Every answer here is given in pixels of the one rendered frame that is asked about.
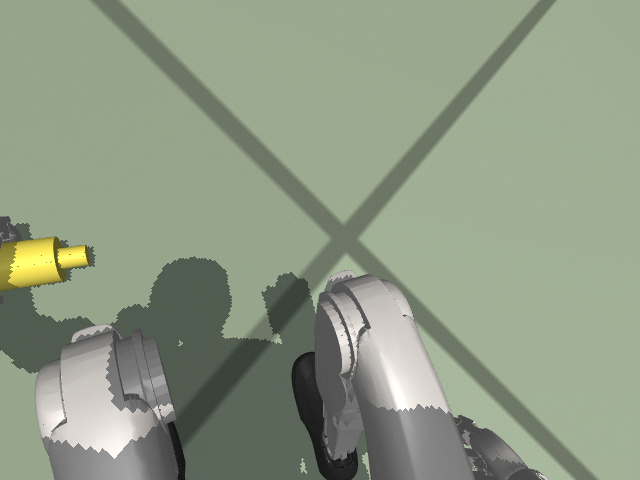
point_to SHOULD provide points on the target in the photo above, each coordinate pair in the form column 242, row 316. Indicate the right robot foot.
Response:
column 310, row 408

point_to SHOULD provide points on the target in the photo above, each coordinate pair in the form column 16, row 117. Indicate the left robot foot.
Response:
column 178, row 450

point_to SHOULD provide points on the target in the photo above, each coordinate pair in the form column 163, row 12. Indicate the bottle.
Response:
column 38, row 261

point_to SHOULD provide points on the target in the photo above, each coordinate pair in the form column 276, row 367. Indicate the right robot hand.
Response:
column 490, row 455

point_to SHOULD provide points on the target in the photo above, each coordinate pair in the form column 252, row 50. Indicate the left robot hand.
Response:
column 8, row 233

